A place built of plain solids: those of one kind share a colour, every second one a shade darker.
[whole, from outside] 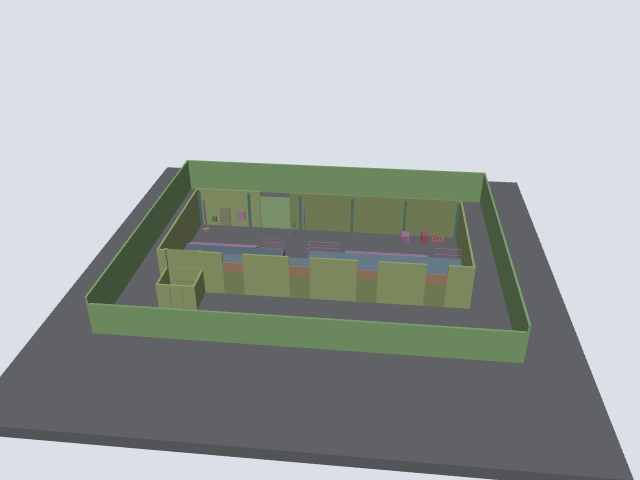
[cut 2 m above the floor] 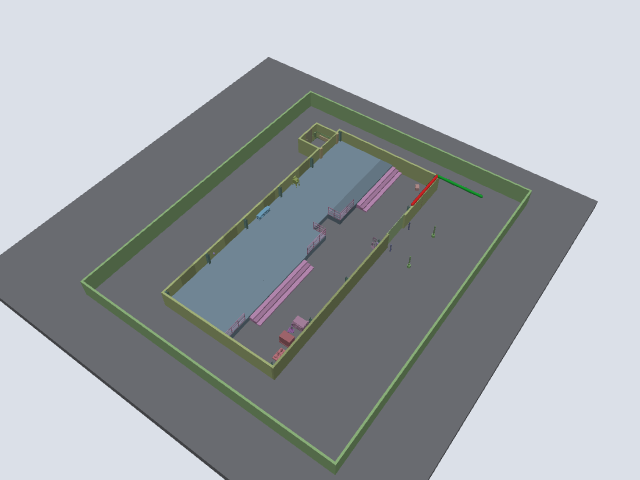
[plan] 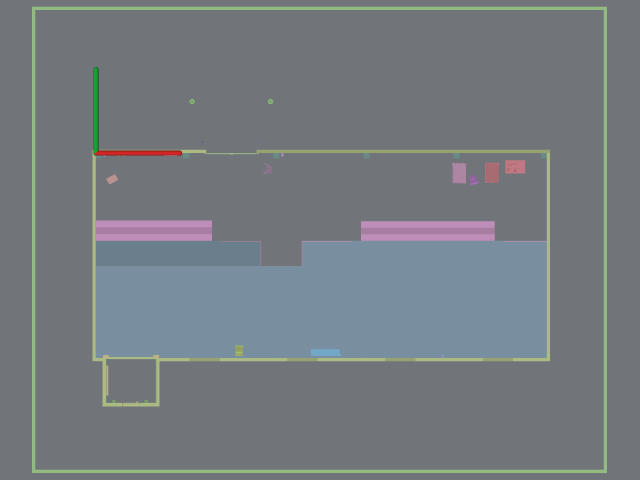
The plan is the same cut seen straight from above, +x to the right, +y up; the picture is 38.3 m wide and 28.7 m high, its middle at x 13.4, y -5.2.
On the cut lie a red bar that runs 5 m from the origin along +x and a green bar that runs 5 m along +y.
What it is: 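A split-level store; one tall room on two levels; a low floor behind the doors and a raised floor 0.62 m over it, whose front bears 3 heads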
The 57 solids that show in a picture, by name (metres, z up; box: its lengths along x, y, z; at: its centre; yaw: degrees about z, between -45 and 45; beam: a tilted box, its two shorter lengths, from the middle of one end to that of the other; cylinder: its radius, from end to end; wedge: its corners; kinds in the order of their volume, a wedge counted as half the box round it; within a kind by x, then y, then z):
{
 "raised_floor_bank_1": {"box": [9.9, 1.5, 0.67], "at": [4.95, -6.0, 0.28]},
 "raised_floor_bank_2": {"box": [26.95, 5.5, 0.67], "at": [13.47, -9.5, 0.28]},
 "raised_floor_bank_3": {"box": [14.65, 1.5, 0.67], "at": [19.62, -6.0, 0.28]},
 "yard_bound_1": {"box": [0.2, 27.89, 3.67], "at": [-3.72, -5.19, 1.78]},
 "yard_bound_2": {"box": [34.38, 0.2, 2.97], "at": [13.37, -19.04, 1.44]},
 "yard_bound_3": {"box": [34.38, 0.2, 3.67], "at": [13.37, 8.65, 1.78]},
 "yard_bound_4": {"box": [0.2, 27.89, 3.67], "at": [30.46, -5.19, 1.78]},
 "wall_1": {"box": [0.2, 12.65, 4.25], "at": [-0.1, -6.12, 2.08]},
 "wall_2": {"box": [0.8, 0.2, 4.25], "at": [0.2, -12.35, 2.08]},
 "wall_3": {"box": [0.2, 2.9, 2.45], "at": [0.5, -13.7, 1.18]},
 "wall_4": {"box": [3.4, 0.2, 2.45], "at": [2.1, -15.05, 1.18]},
 "wall_5": {"box": [3.0, 0.06, 2.45], "at": [2.1, -12.28, 1.18]},
 "wall_6": {"box": [3.12, 0.06, 4.25], "at": [2.1, -12.22, 2.08]},
 "wall_7": {"box": [6.81, 0.2, 4.25], "at": [3.2, 0.1, 2.08]},
 "wall_8": {"box": [0.2, 2.9, 2.45], "at": [3.7, -13.7, 1.18]},
 "wall_9": {"box": [2.01, 0.2, 4.25], "at": [4.6, -12.35, 2.08]},
 "wall_10": {"box": [1.81, 0.2, 2.45], "at": [6.5, -12.35, 1.18]},
 "wall_11": {"box": [4.06, 0.2, 4.25], "at": [9.43, -12.35, 2.08]},
 "wall_12": {"box": [1.81, 0.2, 2.45], "at": [12.35, -12.35, 1.18]},
 "wall_13": {"box": [4.06, 0.2, 4.25], "at": [15.28, -12.35, 2.08]},
 "wall_14": {"box": [1.81, 0.2, 2.45], "at": [18.2, -12.35, 1.18]},
 "wall_15": {"box": [17.56, 0.2, 4.25], "at": [18.38, 0.1, 2.08]},
 "wall_16": {"box": [4.06, 0.2, 4.25], "at": [21.12, -12.35, 2.08]},
 "wall_17": {"box": [1.81, 0.2, 2.45], "at": [24.05, -12.35, 1.18]},
 "wall_18": {"box": [2.21, 0.2, 4.25], "at": [26.05, -12.35, 2.08]},
 "wall_19": {"box": [0.2, 12.65, 4.25], "at": [27.05, -6.12, 2.08]},
 "door_landing_1": {"box": [6.95, 0.43, 0.52], "at": [3.48, -5.06, 0.21]},
 "door_landing_2": {"box": [6.95, 0.43, 0.36], "at": [3.48, -4.65, 0.13]},
 "door_landing_3": {"box": [6.95, 0.43, 0.2], "at": [3.48, -4.24, 0.05]},
 "door_landing_4": {"box": [8.0, 0.41, 0.52], "at": [19.85, -5.06, 0.21]},
 "door_landing_5": {"box": [8.0, 0.41, 0.36], "at": [19.85, -4.67, 0.13]},
 "door_landing_6": {"box": [8.0, 0.41, 0.2], "at": [19.85, -4.28, 0.05]},
 "pallet_load_1": {"box": [0.73, 1.13, 0.82], "at": [23.68, -1.17, 0.55]},
 "pallet_load_2": {"box": [1.2, 0.8, 0.2], "at": [25.08, -0.83, 0.05]},
 "pallet_stack_1": {"box": [0.73, 1.13, 0.86], "at": [21.73, -1.21, 0.38]},
 "window_pane_1": {"box": [1.8, 0.1, 0.91], "at": [6.5, -12.4, 2.84]},
 "window_pane_2": {"box": [1.8, 0.1, 0.91], "at": [12.35, -12.4, 2.84]},
 "window_pane_3": {"box": [1.8, 0.1, 0.91], "at": [18.2, -12.4, 2.84]},
 "window_pane_4": {"box": [1.8, 0.1, 0.91], "at": [24.05, -12.4, 2.84]},
 "sectional_door_1": {"box": [3.08, 0.042, 3.72], "at": [8.1, -0.01, 1.81]},
 "door_leaf_1": {"box": [1.0, 0.044, 2.15], "at": [2.1, -14.95, 1.02]},
 "door_leaf_2": {"box": [1.0, 0.044, 2.15], "at": [2.7, 0.0, 1.02]},
 "downpipe_1": {"box": [0.14, 0.21, 3.05], "at": [0.51, -0.11, 1.49]},
 "downpipe_2": {"box": [0.14, 0.21, 3.05], "at": [11.15, -0.11, 1.49]},
 "distribution_board_1": {"box": [0.8, 0.18, 1.1], "at": [4.47, -0.09, 1.4]},
 "carton_1": {"box": [0.6, 0.4, 0.45], "at": [0.97, -1.57, 0.17], "yaw": 29.0},
 "steel_column_1": {"box": [0.26, 0.014, 4.05], "at": [0.14, -0.26, 1.98]},
 "steel_column_2": {"box": [0.26, 0.014, 4.05], "at": [5.39, -0.26, 1.98]},
 "steel_column_3": {"box": [0.26, 0.014, 4.05], "at": [10.78, -0.26, 1.98]},
 "steel_column_4": {"box": [0.26, 0.014, 4.05], "at": [16.17, -0.26, 1.98]},
 "steel_column_5": {"box": [0.26, 0.014, 4.05], "at": [21.56, -0.26, 1.98]},
 "steel_column_6": {"box": [0.26, 0.014, 4.05], "at": [26.81, -0.26, 1.98]},
 "bench_things_1": {"box": [1.7, 0.38, 0.07], "at": [13.71, -11.93, 1.04]},
 "bench_things_2": {"box": [1.81, 0.13, 0.029], "at": [13.76, -12.07, 1.06]},
 "deck_rail_1": {"box": [2.4, 0.05, 0.05], "at": [8.7, -5.28, 1.65]},
 "deck_rail_2": {"box": [3.0, 0.05, 0.05], "at": [13.8, -5.28, 1.65]},
 "deck_rail_3": {"box": [2.6, 0.05, 0.05], "at": [25.65, -5.28, 1.65]}
}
